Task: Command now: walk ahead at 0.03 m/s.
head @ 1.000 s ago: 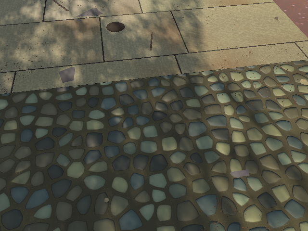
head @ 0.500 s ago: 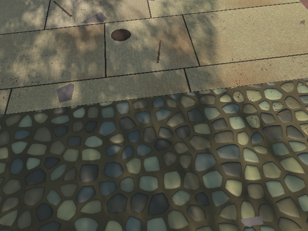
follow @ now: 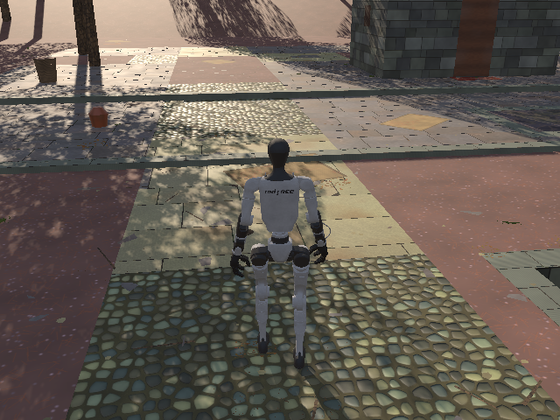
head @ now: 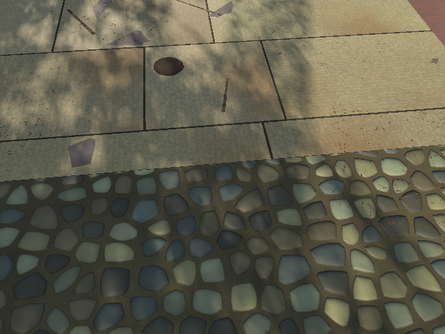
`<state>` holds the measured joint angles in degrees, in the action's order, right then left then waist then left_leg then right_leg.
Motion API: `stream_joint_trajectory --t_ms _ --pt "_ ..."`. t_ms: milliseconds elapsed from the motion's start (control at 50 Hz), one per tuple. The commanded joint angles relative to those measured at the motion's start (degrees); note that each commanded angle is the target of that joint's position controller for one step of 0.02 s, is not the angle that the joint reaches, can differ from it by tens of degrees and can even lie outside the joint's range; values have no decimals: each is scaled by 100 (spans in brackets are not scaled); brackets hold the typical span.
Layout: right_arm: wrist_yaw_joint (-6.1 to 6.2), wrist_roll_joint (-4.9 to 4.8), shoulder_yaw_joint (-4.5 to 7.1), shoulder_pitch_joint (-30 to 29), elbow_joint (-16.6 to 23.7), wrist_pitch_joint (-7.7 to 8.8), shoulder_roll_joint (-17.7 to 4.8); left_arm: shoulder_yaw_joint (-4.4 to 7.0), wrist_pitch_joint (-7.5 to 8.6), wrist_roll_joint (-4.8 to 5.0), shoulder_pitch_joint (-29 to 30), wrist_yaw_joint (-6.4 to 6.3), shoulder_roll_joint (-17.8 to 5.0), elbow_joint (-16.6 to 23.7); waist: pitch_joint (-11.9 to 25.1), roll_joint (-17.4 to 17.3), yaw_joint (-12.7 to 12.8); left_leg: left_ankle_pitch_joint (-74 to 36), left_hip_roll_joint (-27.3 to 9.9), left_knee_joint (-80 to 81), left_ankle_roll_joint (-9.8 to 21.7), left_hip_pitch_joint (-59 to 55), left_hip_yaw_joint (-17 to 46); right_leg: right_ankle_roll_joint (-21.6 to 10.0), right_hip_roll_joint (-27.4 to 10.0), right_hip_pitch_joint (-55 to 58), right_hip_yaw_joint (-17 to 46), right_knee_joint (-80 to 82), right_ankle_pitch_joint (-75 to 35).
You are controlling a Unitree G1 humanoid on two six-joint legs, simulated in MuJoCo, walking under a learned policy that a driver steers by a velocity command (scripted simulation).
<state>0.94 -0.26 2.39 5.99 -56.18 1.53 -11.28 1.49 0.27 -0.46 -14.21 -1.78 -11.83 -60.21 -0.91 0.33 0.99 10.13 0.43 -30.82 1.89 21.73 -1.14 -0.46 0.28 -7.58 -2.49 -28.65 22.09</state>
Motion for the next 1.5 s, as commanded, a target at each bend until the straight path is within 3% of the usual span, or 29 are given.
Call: stream_joint_trajectory --t_ms 20,120,200,240,280,300,320,340,360,400,460,600,740,780,820,840,860,880,900,940,980,1120,1300,1380,1420,1440,1460,1480,1500 --pt "48 -10 151 -4 146 15 -672 94 24 8 -509 -13 -474 -32 494 -116 -1 -2091 -523 159 538 -1359 597 -78 -220 -643 177 407 -1153" --pt "65 -104 219 -101 97 4 -716 131 104 107 -709 -50 -541 -55 -437 158 50 2239 -153 236 462 -268 412 -608 -485 -1034 611 835 1533" --pt "-115 -108 175 -616 327 375 -472 291 423 159 -994 -48 -1018 -135 -996 945 124 869 -73 -1053 333 1309 -173 -1264 -1970 175 2253 1496 231" --pt "-190 -133 187 -364 258 444 -444 275 475 181 -964 -2 -867 -105 -840 765 -30 984 -135 -862 417 1063 -238 -1160 -1920 385 1919 1144 -841" --pt "-214 -174 317 694 -117 430 -591 255 463 182 -483 60 -862 80 -449 602 -597 649 129 -73 568 -1046 -330 -751 -1254 -597 1050 373 -1903" --pt "-199 -157 480 1498 -333 426 -1032 225 486 180 -261 77 -761 230 -139 -96 -894 632 -422 497 879 -2146 790 -397 -618 -1422 356 -1126 -2617" --pt "-214 -130 598 2319 -455 411 -1561 135 565 163 -396 64 -399 382 437 -1521 -1073 961 -1725 1532 1683 -3355 3291 4 158 -2756 -111 -3403 -1169" --pt "-244 -52 391 2124 -452 452 -1107 160 638 179 -204 93 -469 476 457 -1234 -857 781 -2240 1949 1761 -3250 4202 -126 90 -3388 675 -4476 734" --pt "-247 -38 259 1604 -327 486 -806 211 664 300 -119 144 -588 529 52 -793 -578 795 -2186 1879 1551 -2764 3537 -315 -246 -3634 837 -4850 467" --pt "-281 -19 129 1022 -139 503 -582 269 630 305 -89 136 -555 491 -246 -222 -271 582 -1678 2108 1139 -2031 2211 -468 -709 -3452 706 -4272 -494" --pt "-214 43 68 1179 -204 457 -581 360 477 213 -149 97 -509 456 -272 -399 -119 -143 -1218 2369 919 -1584 1246 -322 -847 -2970 467 -3535 -1046" --pt "-13 36 126 1665 -250 402 -939 315 439 157 1293 145 -377 988 -514 -423 -384 -582 -1233 2635 955 -1687 777 27 -722 -3359 304 -1359 -2333" --pt "-1 -74 220 1982 -399 316 -998 229 528 218 2090 365 -469 1323 -690 -449 -467 -899 -1563 2255 862 -2414 520 -208 -550 -3115 220 -353 -2118" --pt "-1 -84 271 1828 -365 284 -1119 297 563 220 1773 401 -663 1300 -451 -579 -204 -1937 -1617 1798 756 -2538 456 -380 -359 -2417 81 -179 -1761" --pt "-5 -54 235 1642 -295 231 -1041 545 565 209 206 360 -1097 835 506 -568 575 -3595 -1185 -66 495 -2113 62 -663 22 -275 -187 -131 -1663" --pt "-17 44 134 1704 -147 226 -838 674 554 142 -910 302 -1571 602 1401 142 881 -2078 -816 -2044 262 -785 -193 -1034 -1077 1586 1132 -174 -1381" --pt "-72 -2 -80 2359 -111 360 -8 687 549 73 -1215 353 -1851 485 2158 1700 419 1951 315 -3912 -50 1246 114 -1877 -2300 3079 4095 857 75" --pt "-96 -165 44 1950 -128 510 -579 528 587 97 -1000 375 -1324 532 1899 1184 565 2166 87 -4689 89 1848 897 -1682 -2194 2810 4489 1338 528" --pt "-108 -277 125 1427 62 592 -890 441 618 120 -444 368 -1062 639 1115 934 443 1682 -223 -4812 212 2243 744 -1423 -2052 2094 3606 1362 176" --pt "-17 -154 193 1026 131 574 -918 325 653 33 393 397 -744 807 466 226 67 710 -766 -4209 245 1681 562 -1216 -1651 471 2331 1635 -998" --pt "-4 -122 211 1287 72 408 -692 259 672 -23 449 418 -555 733 360 392 -208 434 -960 -3807 252 1132 594 -1185 -1386 -169 1758 1933 -1310" --pt "-8 -14 269 144 462 288 -665 293 619 19 -332 177 -895 494 -176 230 -51 -1072 -981 -1925 -78 2118 452 -1198 -1257 -9 1039 2345 -1977" --pt "-261 -103 116 -1344 958 406 -518 325 459 108 -1163 114 -976 178 -540 264 388 -1357 -597 -90 9 2119 118 -1056 -1419 1136 590 2000 -2406" --pt "-347 -123 209 -864 946 474 -829 411 370 137 -927 83 -1165 198 -148 538 -50 -587 -240 198 308 964 -129 -872 -1554 1439 523 1167 -4348" --pt "-280 -74 470 972 406 473 -1350 335 335 104 -710 90 -1002 315 994 418 -897 -794 -250 110 683 -1750 -34 -563 -1042 474 124 -984 -4946" --pt "-228 59 609 1903 236 449 -1937 174 412 28 -1241 142 -471 437 2010 -752 -822 -417 -1803 131 1462 -4154 2263 -188 -294 -1700 -92 -3286 -2568" --pt "-243 4 510 2007 171 417 -1705 88 572 112 -1336 191 -261 364 2570 -1533 -746 274 -2440 1203 1927 -4796 4377 -83 357 -2905 591 -4577 983" --pt "-247 -51 384 1568 233 429 -1328 233 691 274 -821 215 -812 478 1815 -1142 -760 640 -2192 1338 1589 -4220 3783 -228 -38 -3516 969 -5069 871" --pt "-231 -43 310 1048 375 436 -1072 258 741 344 -332 205 -949 626 1141 -803 -640 411 -1984 1429 1357 -3340 2889 -319 -358 -3631 776 -4967 383"
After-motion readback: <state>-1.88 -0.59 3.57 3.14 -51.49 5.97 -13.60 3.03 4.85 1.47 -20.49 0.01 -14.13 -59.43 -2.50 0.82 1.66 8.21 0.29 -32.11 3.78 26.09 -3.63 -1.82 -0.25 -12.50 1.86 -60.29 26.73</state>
